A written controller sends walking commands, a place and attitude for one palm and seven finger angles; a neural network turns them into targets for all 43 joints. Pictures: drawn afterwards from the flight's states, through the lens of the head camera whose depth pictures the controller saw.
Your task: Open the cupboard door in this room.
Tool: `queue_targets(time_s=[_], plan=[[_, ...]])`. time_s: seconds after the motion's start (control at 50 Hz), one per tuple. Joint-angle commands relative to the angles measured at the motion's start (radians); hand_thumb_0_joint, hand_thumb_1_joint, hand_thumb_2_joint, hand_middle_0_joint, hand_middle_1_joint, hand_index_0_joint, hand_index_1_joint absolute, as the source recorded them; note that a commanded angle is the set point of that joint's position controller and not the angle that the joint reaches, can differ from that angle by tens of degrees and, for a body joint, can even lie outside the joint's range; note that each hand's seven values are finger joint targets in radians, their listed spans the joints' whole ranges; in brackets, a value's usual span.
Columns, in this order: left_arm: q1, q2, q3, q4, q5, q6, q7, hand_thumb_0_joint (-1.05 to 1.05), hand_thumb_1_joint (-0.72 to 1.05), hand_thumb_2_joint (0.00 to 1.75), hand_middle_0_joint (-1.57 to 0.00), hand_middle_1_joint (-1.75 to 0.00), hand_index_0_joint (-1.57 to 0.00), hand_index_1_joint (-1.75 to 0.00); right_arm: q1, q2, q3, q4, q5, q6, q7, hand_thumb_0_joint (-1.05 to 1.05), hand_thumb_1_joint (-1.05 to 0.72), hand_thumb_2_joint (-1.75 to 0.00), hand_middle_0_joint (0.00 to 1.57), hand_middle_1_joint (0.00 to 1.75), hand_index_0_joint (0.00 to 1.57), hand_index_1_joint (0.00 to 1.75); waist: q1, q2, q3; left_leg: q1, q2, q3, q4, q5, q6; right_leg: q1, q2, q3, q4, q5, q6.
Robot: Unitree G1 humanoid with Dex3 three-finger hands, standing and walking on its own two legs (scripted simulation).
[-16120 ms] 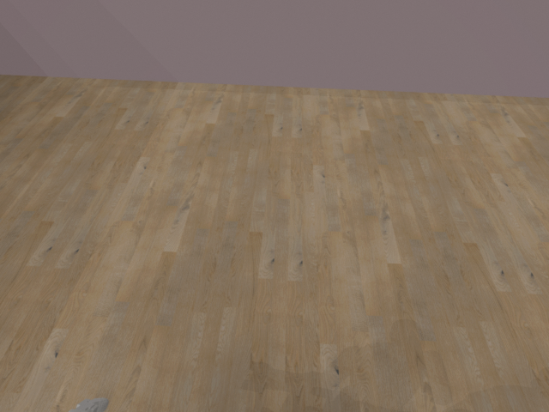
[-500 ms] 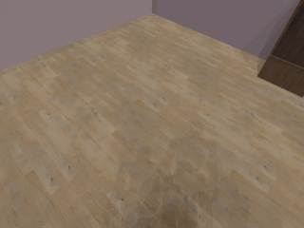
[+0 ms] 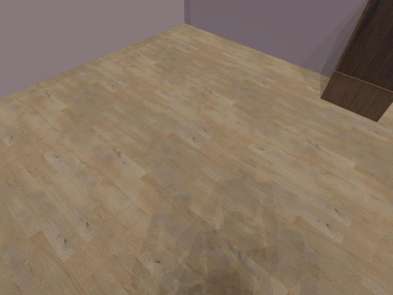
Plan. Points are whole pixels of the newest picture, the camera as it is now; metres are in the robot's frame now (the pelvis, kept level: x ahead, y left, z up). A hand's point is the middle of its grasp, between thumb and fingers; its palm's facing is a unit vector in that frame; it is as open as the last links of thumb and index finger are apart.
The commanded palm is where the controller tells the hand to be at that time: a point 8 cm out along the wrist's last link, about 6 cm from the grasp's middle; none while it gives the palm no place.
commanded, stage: stand and wait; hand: left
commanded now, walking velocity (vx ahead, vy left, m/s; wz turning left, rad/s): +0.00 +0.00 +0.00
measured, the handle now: (373, 12) +1.77 -1.02 -0.05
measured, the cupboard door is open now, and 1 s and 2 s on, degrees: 0 0 0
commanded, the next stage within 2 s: turn or walk to find it in 0.20 s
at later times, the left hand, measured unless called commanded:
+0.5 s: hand out of the picture +0.05 +0.20 -0.17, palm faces -0.04 -0.97 -0.25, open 7.4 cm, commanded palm none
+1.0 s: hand out of the picture +0.08 +0.18 -0.18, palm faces -0.14 -0.96 -0.25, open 7.4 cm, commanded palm none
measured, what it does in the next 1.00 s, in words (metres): lifts its left foot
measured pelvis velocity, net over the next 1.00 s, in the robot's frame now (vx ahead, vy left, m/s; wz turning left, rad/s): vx -0.01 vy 0.00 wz -0.18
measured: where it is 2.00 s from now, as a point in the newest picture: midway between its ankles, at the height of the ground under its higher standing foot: outside the picture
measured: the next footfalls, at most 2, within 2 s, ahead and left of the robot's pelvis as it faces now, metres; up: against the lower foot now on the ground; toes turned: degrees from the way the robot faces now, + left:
left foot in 1.14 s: +0.03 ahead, +0.13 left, +0.00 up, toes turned -10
right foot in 1.44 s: -0.02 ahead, -0.10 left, +0.00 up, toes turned -14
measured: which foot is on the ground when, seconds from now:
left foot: down 0.00-0.86, up 0.88-1.00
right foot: down 0.00-1.00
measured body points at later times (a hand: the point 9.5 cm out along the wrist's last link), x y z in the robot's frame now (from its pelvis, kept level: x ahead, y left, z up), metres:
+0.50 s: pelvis +0.00 +0.00 +0.00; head +0.02 +0.00 +0.45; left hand +0.05 +0.25 -0.15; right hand +0.04 -0.25 -0.16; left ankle +0.00 +0.12 -0.74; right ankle +0.01 -0.12 -0.74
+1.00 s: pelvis -0.01 +0.00 -0.01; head +0.05 -0.02 +0.43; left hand +0.09 +0.23 -0.16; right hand +0.02 -0.27 -0.17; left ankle -0.03 +0.13 -0.70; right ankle +0.01 -0.12 -0.74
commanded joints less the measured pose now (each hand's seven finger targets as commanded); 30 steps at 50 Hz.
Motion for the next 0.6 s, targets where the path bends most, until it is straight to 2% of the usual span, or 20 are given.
queue_targets(time_s=[0.0,0.2,0.26,0.28,0.36,0.46,0.48,0.52,0.58], plan=[[0.019,0.153,0.028,-0.037,-0.001,-0.012,0.006,0.0,0.9,0.9,-0.2,-0.3,-0.2,-0.3,0.013,-0.162,-0.032,-0.043,0.004,-0.026,-0.014,0.0,-0.9,-0.9,0.2,0.3,0.2,0.3,0.008,0.013,0.029,-0.078,0.097,-0.092,-0.11,0.026,0.026,0.022,-0.093,0.096,-0.086,0.003,-0.013],[-0.041,0.226,0.037,-0.05,0.002,-0.015,-0.002,0.0,0.9,0.9,-0.2,-0.3,-0.2,-0.3,-0.051,-0.24,-0.042,-0.061,0.002,-0.028,-0.009,0.0,-0.9,-0.9,0.2,0.3,0.2,0.3,0.006,0.006,0.031,-0.053,0.103,-0.095,-0.122,-0.004,0.029,0.003,-0.096,0.12,-0.109,-0.02,-0.018],[-0.022,0.152,0.026,-0.05,0.0,0.01,0.0,0.0,0.9,0.9,-0.2,-0.3,-0.2,-0.3,-0.016,-0.161,-0.029,-0.058,-0.001,-0.012,-0.015,0.0,-0.9,-0.9,0.2,0.3,0.2,0.3,-0.005,0.026,0.023,-0.025,0.117,-0.061,-0.077,0.024,0.018,-0.047,-0.085,0.137,-0.07,0.031,-0.012],[-0.02,0.148,0.028,-0.054,0.001,0.017,-0.001,0.0,0.9,0.9,-0.2,-0.3,-0.2,-0.3,-0.012,-0.156,-0.029,-0.061,-0.002,-0.007,-0.016,0.0,-0.9,-0.9,0.2,0.3,0.2,0.3,-0.007,0.03,0.015,-0.023,0.124,-0.05,-0.066,0.036,0.017,-0.058,-0.083,0.137,-0.049,0.059,-0.01],[-0.017,0.173,0.027,-0.061,0.003,0.009,-0.002,0.0,0.9,0.9,-0.2,-0.3,-0.2,-0.3,-0.033,-0.184,-0.032,-0.079,0.0,-0.01,-0.014,0.0,-0.9,-0.9,0.2,0.3,0.2,0.3,-0.003,-0.008,-0.023,-0.021,0.123,-0.046,-0.047,0.056,0.016,-0.037,-0.084,0.152,-0.038,0.106,-0.011],[-0.038,0.211,0.03,-0.064,0.002,-0.005,-0.003,0.0,0.9,0.9,-0.2,-0.3,-0.2,-0.3,-0.067,-0.22,-0.036,-0.078,0.003,-0.019,-0.011,0.0,-0.9,-0.9,0.2,0.3,0.2,0.3,-0.003,-0.008,-0.015,-0.008,0.121,-0.046,-0.057,0.061,0.018,-0.039,-0.086,0.16,-0.05,0.106,-0.018],[-0.046,0.213,0.031,-0.064,0.002,-0.006,-0.003,0.0,0.9,0.9,-0.2,-0.3,-0.2,-0.3,-0.069,-0.219,-0.036,-0.076,0.002,-0.02,-0.011,0.0,-0.9,-0.9,0.2,0.3,0.2,0.3,-0.004,0.001,-0.01,-0.014,0.12,-0.049,-0.065,0.055,0.018,-0.037,-0.085,0.16,-0.054,0.095,-0.017],[-0.024,0.161,0.026,-0.063,0.002,0.009,-0.001,0.0,0.9,0.9,-0.2,-0.3,-0.2,-0.3,-0.048,-0.162,-0.032,-0.072,0.001,-0.013,-0.014,0.0,-0.9,-0.9,0.2,0.3,0.2,0.3,-0.006,0.006,0.006,-0.005,0.126,-0.023,-0.041,0.065,0.013,-0.077,-0.079,0.163,-0.023,0.127,-0.013],[-0.025,0.16,0.04,-0.087,0.005,0.025,-0.005,0.0,0.9,0.9,-0.2,-0.3,-0.2,-0.3,-0.042,-0.166,-0.046,-0.09,-0.001,0.0,-0.02,0.0,-0.9,-0.9,0.2,0.3,0.2,0.3,-0.008,0.024,0.013,-0.02,0.147,-0.014,-0.014,0.024,0.021,-0.127,-0.063,0.173,0.031,0.127,-0.017]])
